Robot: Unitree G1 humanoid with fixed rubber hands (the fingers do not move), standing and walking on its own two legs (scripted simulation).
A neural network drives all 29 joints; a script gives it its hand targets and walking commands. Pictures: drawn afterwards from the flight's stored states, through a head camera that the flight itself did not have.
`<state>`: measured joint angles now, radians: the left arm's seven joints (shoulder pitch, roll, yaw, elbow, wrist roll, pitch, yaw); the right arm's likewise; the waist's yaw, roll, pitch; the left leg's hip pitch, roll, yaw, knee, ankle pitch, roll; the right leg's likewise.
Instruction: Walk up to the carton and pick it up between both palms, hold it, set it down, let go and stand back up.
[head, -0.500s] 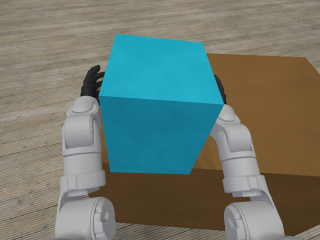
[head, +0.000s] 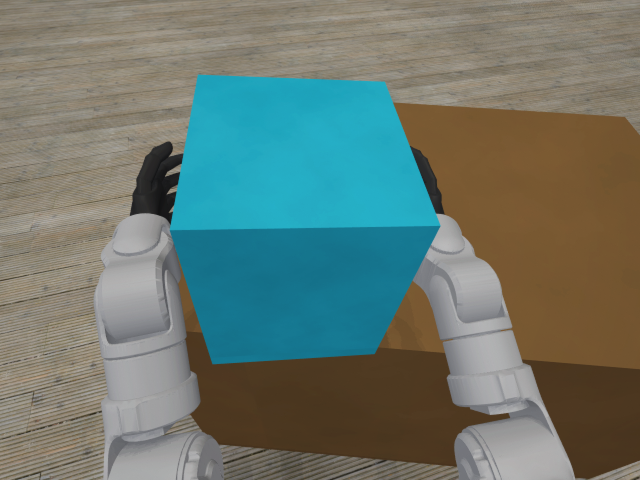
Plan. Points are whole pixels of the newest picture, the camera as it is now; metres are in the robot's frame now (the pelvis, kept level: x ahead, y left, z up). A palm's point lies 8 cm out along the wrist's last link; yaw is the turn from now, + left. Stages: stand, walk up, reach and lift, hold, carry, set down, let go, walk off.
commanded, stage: reach and lift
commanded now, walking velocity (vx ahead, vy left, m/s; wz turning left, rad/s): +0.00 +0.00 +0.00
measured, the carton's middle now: (295, 228) +0.35 +0.00 +0.15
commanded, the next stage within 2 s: hold in 0.56 s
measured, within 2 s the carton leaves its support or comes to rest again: neither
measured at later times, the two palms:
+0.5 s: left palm (164, 226) +0.34 +0.13 +0.18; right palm (432, 219) +0.34 -0.16 +0.16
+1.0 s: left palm (163, 226) +0.34 +0.14 +0.18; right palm (431, 217) +0.34 -0.16 +0.16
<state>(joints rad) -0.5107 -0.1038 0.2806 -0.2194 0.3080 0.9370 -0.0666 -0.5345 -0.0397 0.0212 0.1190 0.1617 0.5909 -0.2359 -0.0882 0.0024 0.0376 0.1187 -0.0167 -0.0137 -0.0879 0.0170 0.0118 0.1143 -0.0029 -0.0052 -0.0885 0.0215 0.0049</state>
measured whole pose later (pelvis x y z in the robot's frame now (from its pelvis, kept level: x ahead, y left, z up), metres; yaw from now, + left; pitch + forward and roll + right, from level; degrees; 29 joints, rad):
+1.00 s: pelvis -0.01 -0.01 +0.00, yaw +0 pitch -4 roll +0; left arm -0.52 -0.12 0.31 -0.18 0.30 0.92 -0.07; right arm -0.55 -0.05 0.02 0.16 0.15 0.56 -0.23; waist -0.08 0.01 0.05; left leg 0.12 0.00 0.00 -0.09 0.03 0.00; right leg 0.11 0.01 0.00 -0.09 0.03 -0.01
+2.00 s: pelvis -0.01 -0.01 +0.00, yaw +0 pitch -4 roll +0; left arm -0.55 -0.12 0.32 -0.14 0.30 0.91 -0.07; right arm -0.55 -0.05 0.01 0.16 0.14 0.56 -0.23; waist -0.08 0.02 0.06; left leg 0.12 0.00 0.00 -0.09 0.03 0.00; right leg 0.11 0.01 0.00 -0.09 0.04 -0.01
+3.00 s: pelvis +0.02 +0.00 +0.00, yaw +1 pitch -1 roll +0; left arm -0.50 -0.11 0.29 -0.11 0.31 0.83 -0.07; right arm -0.55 -0.02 0.00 0.24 0.08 0.46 -0.19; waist -0.07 0.00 0.05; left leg 0.10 -0.01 0.00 -0.09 0.00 0.01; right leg 0.10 0.00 -0.01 -0.09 0.00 0.00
